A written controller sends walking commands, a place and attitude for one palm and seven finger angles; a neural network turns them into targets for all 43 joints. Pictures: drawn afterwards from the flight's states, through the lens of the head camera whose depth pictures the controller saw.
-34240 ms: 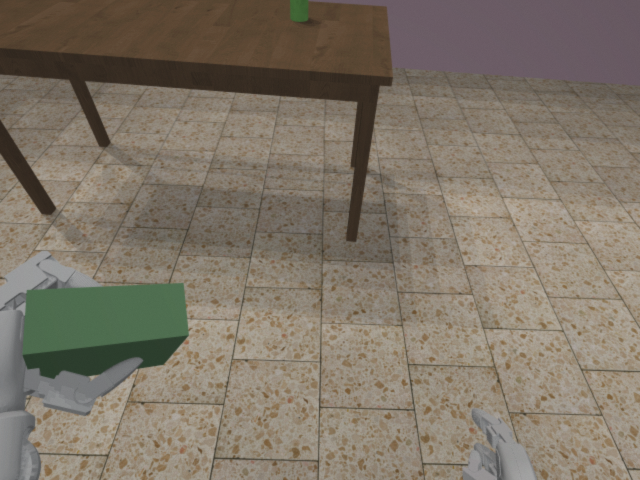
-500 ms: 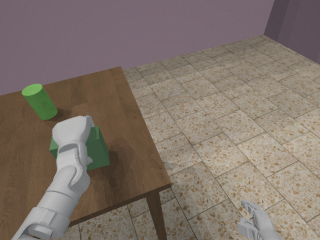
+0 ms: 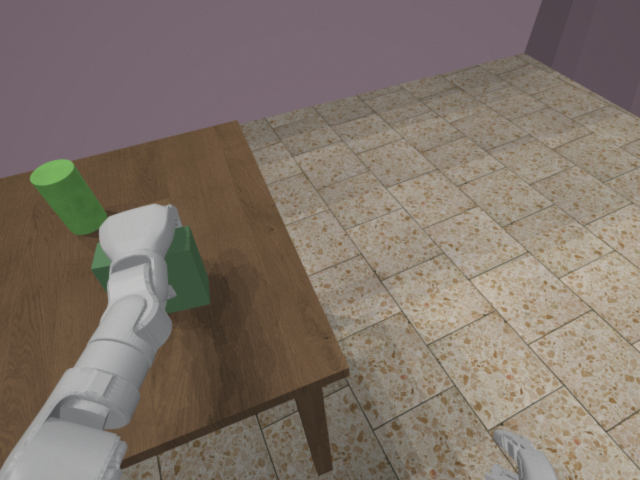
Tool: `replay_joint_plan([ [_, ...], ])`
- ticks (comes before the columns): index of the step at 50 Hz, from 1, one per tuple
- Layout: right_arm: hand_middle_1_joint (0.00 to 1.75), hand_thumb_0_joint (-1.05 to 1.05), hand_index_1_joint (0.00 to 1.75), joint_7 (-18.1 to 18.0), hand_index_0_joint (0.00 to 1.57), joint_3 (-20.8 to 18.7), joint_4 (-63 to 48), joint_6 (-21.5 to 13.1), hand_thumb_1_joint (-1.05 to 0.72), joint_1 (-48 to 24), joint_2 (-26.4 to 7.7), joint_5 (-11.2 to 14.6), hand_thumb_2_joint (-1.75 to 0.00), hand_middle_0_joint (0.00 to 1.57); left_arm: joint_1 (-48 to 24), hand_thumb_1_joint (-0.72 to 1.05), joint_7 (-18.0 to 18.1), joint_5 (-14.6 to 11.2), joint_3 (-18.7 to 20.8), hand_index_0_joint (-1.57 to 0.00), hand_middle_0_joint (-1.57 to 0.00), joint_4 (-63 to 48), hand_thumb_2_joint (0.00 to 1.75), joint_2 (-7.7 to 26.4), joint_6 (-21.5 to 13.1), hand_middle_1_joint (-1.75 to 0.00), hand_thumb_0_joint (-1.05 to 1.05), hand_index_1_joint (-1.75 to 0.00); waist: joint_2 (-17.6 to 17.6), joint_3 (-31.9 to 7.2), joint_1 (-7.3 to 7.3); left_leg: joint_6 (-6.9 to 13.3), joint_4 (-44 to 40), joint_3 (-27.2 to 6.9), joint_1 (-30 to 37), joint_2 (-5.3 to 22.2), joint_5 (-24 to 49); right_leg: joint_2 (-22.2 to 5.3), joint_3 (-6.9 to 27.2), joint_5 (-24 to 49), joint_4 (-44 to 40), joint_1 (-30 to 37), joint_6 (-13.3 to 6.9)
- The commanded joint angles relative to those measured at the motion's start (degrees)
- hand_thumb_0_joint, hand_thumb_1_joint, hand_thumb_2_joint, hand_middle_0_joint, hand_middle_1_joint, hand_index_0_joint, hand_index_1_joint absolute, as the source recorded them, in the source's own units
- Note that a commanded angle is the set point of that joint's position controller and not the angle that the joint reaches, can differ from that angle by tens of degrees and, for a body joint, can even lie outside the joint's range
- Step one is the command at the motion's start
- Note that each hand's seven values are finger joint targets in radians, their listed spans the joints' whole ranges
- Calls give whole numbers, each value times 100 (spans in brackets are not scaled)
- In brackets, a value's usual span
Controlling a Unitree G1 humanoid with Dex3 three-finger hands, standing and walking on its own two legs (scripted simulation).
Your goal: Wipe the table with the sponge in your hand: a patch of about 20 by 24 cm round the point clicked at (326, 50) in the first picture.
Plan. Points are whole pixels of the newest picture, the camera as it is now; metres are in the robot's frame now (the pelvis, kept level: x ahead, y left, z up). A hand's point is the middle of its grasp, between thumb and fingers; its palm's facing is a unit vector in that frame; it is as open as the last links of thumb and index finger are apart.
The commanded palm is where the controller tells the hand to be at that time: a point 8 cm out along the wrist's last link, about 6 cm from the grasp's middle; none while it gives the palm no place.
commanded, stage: wipe forward along the middle lane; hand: left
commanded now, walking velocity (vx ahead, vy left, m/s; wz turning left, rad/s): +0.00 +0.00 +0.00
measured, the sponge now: (161, 283) +0.36 +0.27 +0.02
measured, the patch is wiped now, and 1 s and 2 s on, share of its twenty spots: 1.00 1.00 1.00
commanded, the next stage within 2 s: slide back across to the first lane in 0.16 s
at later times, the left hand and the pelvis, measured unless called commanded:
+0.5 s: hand (145, 242) +0.40 +0.29 +0.07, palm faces -0.03 -0.05 -1.00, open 9.6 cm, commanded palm +0.37 +0.30 +0.12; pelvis +0.01 +0.01 +0.00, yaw -1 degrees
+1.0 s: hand (99, 259) +0.37 +0.34 +0.07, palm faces -0.07 -0.05 -1.00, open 9.6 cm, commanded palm +0.34 +0.34 +0.12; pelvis +0.02 +0.02 +0.00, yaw +1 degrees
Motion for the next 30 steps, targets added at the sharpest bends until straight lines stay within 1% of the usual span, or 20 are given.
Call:
replay_joint_plan([
  [1, 30, 0, 30, -33, 20, -227, -772, -236, -90, -560, -751, -38, -90, 20, -1679, 10, 143, 256, 196, -120, -120, -41, 130, 1062, 1, -160, 0, -160, -683, -1232, -129, 222, -221, 159, 265, -139, 1392, 101, -122, 1654, -273, 659, -305],
  [3, 30, 0, 30, -30, 20, -236, -762, -209, -90, -530, -788, -66, -90, 20, -1638, 10, 168, 290, 437, -120, -120, 8, 130, 1324, -52, -160, 0, -160, -568, -1405, -44, 198, -208, 137, 256, -145, 1551, 103, -71, 1839, -231, 771, -341],
  [4, 30, 0, 30, -21, 20, -241, -770, -217, -90, -456, -760, -67, -90, 20, -1639, 10, 189, 285, 383, -120, -120, 31, 130, 1248, -97, -160, 0, -160, -625, -1529, -75, 209, -165, 149, 279, -138, 1636, 92, -131, 1968, -174, 842, -323],
  [5, 30, 0, 30, -25, 20, -241, -786, -212, -90, -479, -744, -48, -90, 20, -1634, 10, 188, 256, 328, -120, -120, 97, 130, 1175, -112, -160, 0, -160, -682, -1436, -104, 215, -156, 161, 251, -140, 1595, 97, -120, 1956, -210, 801, -305],
  [7, 30, 0, 30, -30, 20, -235, -726, -195, -90, -420, -777, -55, -90, 20, -1890, 10, 189, 272, 369, -120, -120, 267, 130, 1287, -140, -160, 0, -160, -812, -1347, -152, 223, -174, 169, 173, -126, 1529, 87, -118, 1938, -237, 756, -287],
  [8, 30, 0, 30, -33, 20, -223, -716, -168, -90, -436, -807, -53, -90, 20, -1909, 10, 198, 281, 611, -120, -120, 359, 130, 1588, -136, -160, 0, -160, -678, -1267, -89, 203, -238, 124, 82, -129, 1456, 89, -91, 1762, -253, 726, -315],
  [9, 30, 0, 30, -39, 20, -215, -706, -168, -90, -405, -777, -43, -90, 20, -2189, 10, 188, 297, 311, -120, -120, 360, 130, 1334, -158, -160, 0, -160, -660, -1235, -204, 222, -214, 163, 133, -141, 1407, 75, -122, 1715, -266, 651, -288],
  [12, 30, 0, 30, -39, 20, -235, -628, -170, -90, -290, -796, -44, -90, 20, -2469, 10, 195, 373, 365, -120, -120, 691, 130, 1456, -201, -160, 0, -160, -626, -1239, -232, 223, -214, 123, 176, -115, 1426, 91, -168, 1576, -272, 496, -308],
  [13, 30, 0, 30, -40, 20, -238, -646, -163, -90, -306, -808, -59, -90, 20, -2511, 10, 185, 380, 396, -120, -120, 615, 130, 1491, -220, -160, 0, -160, -422, -1347, -177, 213, -227, 124, 207, -130, 1513, 95, -126, 1622, -283, 545, -337],
  [15, 30, 0, 30, -8, 20, -274, -694, -179, -90, -211, -799, -66, -90, 20, -2295, 10, 212, 372, 573, -120, -120, 451, 130, 1681, -314, -160, 0, -160, -371, -1785, -99, 231, -142, 132, 362, -125, 1832, 89, -136, 2033, -194, 877, -343],
  [17, 30, 0, 30, 3, 20, -273, -741, -167, -90, -256, -802, -59, -90, 20, -2063, 10, 207, 328, 649, -120, -120, 350, 130, 1741, -368, -160, 0, -160, -407, -1873, -62, 228, -136, 144, 356, -126, 1958, 82, -110, 2266, -189, 1062, -335],
  [18, 30, 0, 30, 11, 20, -284, -794, -158, -90, -285, -787, -65, -90, 20, -1934, 10, 195, 252, 765, -120, -120, 192, 130, 1793, -401, -160, 0, -160, -335, -1949, 10, 226, -169, 113, 356, -130, 2045, 81, -93, 2353, -203, 1192, -350],
  [19, 30, 0, 30, 26, 20, -289, -791, -162, -90, -260, -804, -65, -90, 20, -1858, 10, 208, 226, 783, -120, -120, 95, 130, 1843, -426, -160, 0, -160, -334, -1883, -15, 228, -173, 114, 406, -109, 2078, 76, -127, 2395, -200, 1196, -341],
  [22, 30, 0, 30, 51, 20, -304, -876, -173, -90, -312, -818, -58, -90, 20, -1480, 10, 221, 153, 1003, -120, -120, -268, 130, 2046, -427, -160, 0, -160, -443, -1800, 58, 258, -231, 138, 389, -121, 2172, 86, -120, 2584, -253, 1400, -321],
  [23, 30, 0, 30, 53, 20, -302, -900, -163, -90, -386, -831, -45, -90, 20, -1545, 10, 210, 116, 1114, -120, -120, -458, 130, 2195, -411, -160, 0, -160, -335, -1798, 89, 250, -284, 101, 386, -135, 2224, 82, -90, 2571, -268, 1461, -339],
  [25, 30, 0, 30, 56, 20, -312, -841, -181, -90, -345, -845, -42, -90, 20, -1440, 10, 228, 153, 1094, -120, -120, -449, 130, 2192, -354, -160, 0, -160, -374, -1586, 39, 263, -315, 128, 436, -116, 2183, 105, -153, 2437, -293, 1337, -326],
  [26, 30, 0, 30, 76, 20, -316, -863, -201, -90, -364, -837, -35, -90, 20, -1250, 10, 214, 122, 1071, -120, -120, -487, 130, 2120, -329, -160, 0, -160, -394, -1483, 60, 266, -321, 136, 450, -117, 2193, 110, -163, 2449, -330, 1319, -323],
  [27, 30, 0, 30, 88, 20, -304, -874, -208, -90, -379, -858, -31, -90, 20, -1087, 10, 194, 101, 1166, -120, -120, -507, 130, 2222, -303, -160, 0, -160, -432, -1428, 95, 258, -360, 116, 405, -129, 2180, 116, -162, 2423, -339, 1363, -328],
  [28, 30, 0, 30, 84, 20, -295, -914, -204, -90, -471, -861, -36, -90, 20, -1134, 10, 154, 59, 1178, -120, -120, -722, 130, 2262, -301, -160, 0, -160, -236, -1498, 138, 256, -388, 105, 477, -141, 2260, 100, -107, 2494, -358, 1441, -351],
  [30, 30, 0, 30, 83, 20, -315, -889, -231, -90, -402, -865, -36, -90, 20, -1098, 10, 105, 96, 1107, -120, -120, -817, 130, 2237, -304, -160, 0, -160, -312, -1537, 48, 276, -359, 121, 574, -135, 2316, 105, -146, 2556, -349, 1450, -330],
])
